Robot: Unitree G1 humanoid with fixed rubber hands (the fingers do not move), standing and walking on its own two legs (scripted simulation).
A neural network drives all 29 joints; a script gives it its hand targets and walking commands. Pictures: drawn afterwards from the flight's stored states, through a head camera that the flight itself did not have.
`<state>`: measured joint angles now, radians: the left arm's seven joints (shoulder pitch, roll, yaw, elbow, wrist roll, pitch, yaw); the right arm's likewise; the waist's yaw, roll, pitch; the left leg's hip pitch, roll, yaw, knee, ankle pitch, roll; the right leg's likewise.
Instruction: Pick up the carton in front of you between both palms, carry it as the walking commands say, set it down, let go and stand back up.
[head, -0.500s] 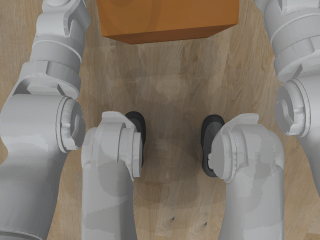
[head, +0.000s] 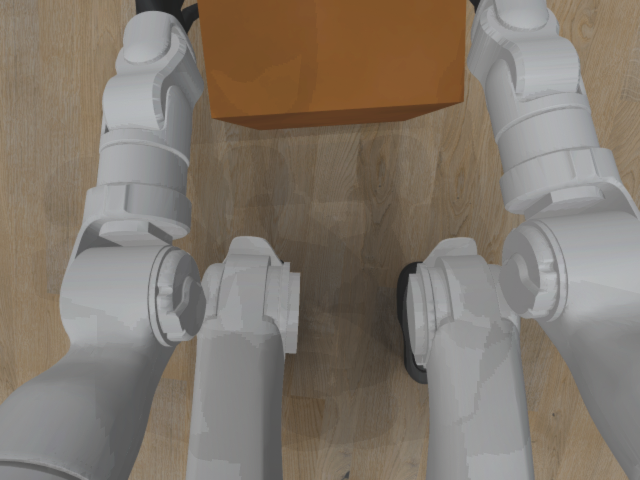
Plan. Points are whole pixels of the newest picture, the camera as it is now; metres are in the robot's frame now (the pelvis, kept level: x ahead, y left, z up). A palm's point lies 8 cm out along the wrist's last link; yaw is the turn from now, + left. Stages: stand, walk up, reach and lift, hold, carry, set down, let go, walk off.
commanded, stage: reach and lift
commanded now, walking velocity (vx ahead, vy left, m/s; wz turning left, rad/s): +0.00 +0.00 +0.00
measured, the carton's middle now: (328, 23) +0.55 +0.02 -0.21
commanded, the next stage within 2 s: none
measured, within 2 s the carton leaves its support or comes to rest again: neither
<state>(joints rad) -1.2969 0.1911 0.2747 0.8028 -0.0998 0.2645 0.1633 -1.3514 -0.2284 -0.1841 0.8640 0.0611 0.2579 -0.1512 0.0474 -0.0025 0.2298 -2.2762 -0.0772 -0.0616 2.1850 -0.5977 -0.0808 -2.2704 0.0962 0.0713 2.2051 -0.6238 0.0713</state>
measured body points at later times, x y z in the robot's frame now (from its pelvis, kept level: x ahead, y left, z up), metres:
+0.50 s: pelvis -0.02 +0.00 +0.12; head +0.25 +0.00 +0.47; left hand +0.49 +0.17 +0.05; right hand +0.51 -0.13 +0.05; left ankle +0.10 +0.14 -0.34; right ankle +0.10 -0.13 -0.34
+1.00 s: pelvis +0.03 +0.00 +0.25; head +0.20 +0.00 +0.67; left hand +0.45 +0.16 +0.21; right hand +0.46 -0.14 +0.21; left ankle +0.10 +0.14 -0.34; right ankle +0.10 -0.13 -0.34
